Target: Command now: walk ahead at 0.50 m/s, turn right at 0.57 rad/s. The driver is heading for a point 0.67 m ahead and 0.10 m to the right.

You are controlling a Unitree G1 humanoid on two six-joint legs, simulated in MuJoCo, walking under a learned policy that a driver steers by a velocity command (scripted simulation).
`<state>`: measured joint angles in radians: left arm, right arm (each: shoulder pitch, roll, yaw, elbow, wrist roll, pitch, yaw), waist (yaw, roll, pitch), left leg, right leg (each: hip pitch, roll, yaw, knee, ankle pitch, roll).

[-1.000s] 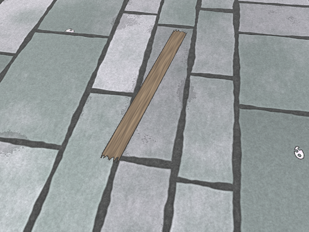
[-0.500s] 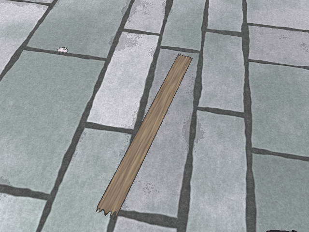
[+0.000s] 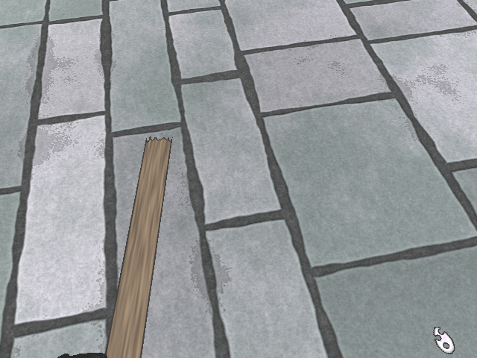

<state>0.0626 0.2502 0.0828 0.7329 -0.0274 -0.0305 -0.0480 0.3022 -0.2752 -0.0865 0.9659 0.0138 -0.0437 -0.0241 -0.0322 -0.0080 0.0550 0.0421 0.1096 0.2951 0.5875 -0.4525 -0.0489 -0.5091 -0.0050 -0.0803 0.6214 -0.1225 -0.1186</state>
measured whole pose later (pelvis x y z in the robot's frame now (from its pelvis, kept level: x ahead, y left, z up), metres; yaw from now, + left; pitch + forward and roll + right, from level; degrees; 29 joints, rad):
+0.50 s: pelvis +0.29 +0.00 +0.01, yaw -17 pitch +2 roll +1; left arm 0.40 0.29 0.09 0.80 -0.01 -0.04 0.02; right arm 0.00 -0.27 -0.06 0.75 0.00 -0.14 0.03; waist 0.07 0.01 0.00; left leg -0.45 -0.03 -0.03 0.46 -0.06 0.01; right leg -0.05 0.09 0.23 0.53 -0.48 -0.06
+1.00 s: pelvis +0.52 -0.10 +0.01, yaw -21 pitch +2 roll +2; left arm 0.02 0.25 0.04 0.66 0.02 -0.09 -0.02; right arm 0.38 -0.29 -0.05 0.92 0.01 -0.06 0.00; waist -0.09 -0.01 0.03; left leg -0.07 0.00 0.01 0.53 -0.43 -0.02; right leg -0.48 -0.01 0.01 0.49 -0.01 -0.03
